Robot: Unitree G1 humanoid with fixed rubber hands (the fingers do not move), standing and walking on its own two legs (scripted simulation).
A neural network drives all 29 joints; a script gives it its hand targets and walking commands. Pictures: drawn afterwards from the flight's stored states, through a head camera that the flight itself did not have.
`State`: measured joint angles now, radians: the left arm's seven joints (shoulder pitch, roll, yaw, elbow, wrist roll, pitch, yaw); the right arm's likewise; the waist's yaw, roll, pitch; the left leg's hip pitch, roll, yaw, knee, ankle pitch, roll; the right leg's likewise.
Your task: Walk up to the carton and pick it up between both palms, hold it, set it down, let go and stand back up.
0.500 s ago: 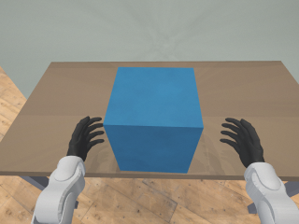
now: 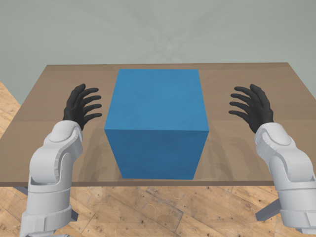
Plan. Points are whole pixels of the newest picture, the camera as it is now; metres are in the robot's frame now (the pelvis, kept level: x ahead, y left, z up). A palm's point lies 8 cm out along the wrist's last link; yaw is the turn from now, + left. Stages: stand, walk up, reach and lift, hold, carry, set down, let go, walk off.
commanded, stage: reach and lift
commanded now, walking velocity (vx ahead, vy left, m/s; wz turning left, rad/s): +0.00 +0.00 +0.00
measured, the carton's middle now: (158, 127) +0.40 +0.01 +0.04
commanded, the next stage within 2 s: none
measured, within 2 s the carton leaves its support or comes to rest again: neither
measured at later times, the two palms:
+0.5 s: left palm (80, 91) +0.39 +0.18 +0.19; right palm (265, 95) +0.39 -0.24 +0.16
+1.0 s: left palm (97, 127) +0.38 +0.17 +0.06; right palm (243, 130) +0.37 -0.22 +0.05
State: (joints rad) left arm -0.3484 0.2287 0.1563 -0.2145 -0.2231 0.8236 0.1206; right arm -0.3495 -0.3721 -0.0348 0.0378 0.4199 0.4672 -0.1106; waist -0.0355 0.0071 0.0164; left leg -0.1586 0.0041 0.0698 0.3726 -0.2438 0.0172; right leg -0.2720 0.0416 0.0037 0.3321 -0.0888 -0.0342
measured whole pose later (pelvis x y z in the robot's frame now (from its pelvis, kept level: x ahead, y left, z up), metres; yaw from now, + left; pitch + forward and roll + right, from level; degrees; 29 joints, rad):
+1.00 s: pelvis +0.00 -0.01 +0.00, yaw +3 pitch +8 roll +0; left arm -0.54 0.18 0.05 0.49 -0.17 0.31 0.12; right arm -0.47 -0.21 -0.12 0.52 0.21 0.18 -0.05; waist -0.06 0.00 -0.03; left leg -0.32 -0.01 0.01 0.42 -0.24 0.01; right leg -0.42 0.02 -0.03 0.39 -0.11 -0.04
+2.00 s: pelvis +0.00 +0.00 +0.00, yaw +4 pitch +6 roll -1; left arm -0.58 0.01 0.08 0.57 -0.02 0.22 0.19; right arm -0.58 -0.09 -0.11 0.69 0.14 0.04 -0.16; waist -0.04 0.02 -0.02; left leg -0.32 -0.01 -0.01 0.47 -0.26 0.02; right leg -0.38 0.03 -0.04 0.37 -0.10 -0.03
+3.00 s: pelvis +0.01 +0.00 +0.00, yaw +7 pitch +1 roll +0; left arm -0.49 -0.09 0.25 0.64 0.20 0.06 0.09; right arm -0.48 0.01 -0.25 0.70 -0.13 -0.05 -0.08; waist -0.08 0.01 -0.02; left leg -0.15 -0.02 -0.05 0.35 -0.22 0.01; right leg -0.22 0.01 -0.08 0.30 -0.11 -0.03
